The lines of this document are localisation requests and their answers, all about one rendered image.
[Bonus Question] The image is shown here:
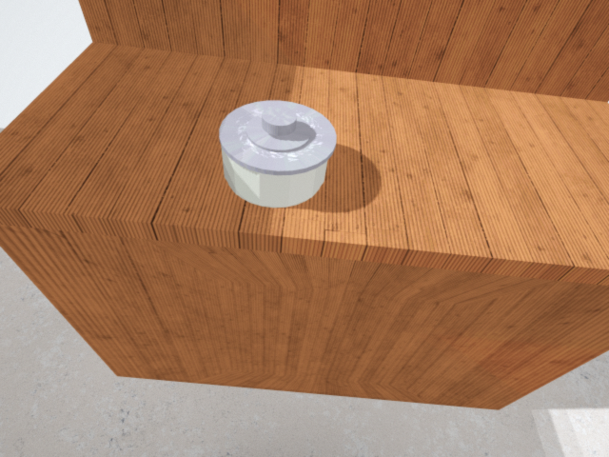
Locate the lid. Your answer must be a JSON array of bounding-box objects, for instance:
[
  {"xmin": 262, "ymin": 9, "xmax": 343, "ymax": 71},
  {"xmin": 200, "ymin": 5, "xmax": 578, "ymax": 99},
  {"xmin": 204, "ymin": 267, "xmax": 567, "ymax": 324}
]
[{"xmin": 219, "ymin": 100, "xmax": 337, "ymax": 175}]

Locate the pot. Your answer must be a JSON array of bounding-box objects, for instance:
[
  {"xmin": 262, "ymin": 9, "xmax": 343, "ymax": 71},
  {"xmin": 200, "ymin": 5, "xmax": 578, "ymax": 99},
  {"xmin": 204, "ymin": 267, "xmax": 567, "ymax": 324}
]
[{"xmin": 221, "ymin": 146, "xmax": 327, "ymax": 208}]

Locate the knob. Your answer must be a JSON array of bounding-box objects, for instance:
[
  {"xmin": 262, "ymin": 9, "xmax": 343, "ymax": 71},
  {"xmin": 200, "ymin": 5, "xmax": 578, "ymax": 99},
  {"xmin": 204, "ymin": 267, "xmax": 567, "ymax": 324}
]
[{"xmin": 262, "ymin": 106, "xmax": 297, "ymax": 136}]

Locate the table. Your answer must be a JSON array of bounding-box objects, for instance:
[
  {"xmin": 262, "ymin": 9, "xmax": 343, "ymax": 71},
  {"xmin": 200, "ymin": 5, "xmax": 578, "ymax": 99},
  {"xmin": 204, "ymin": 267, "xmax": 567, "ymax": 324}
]
[{"xmin": 0, "ymin": 0, "xmax": 609, "ymax": 410}]

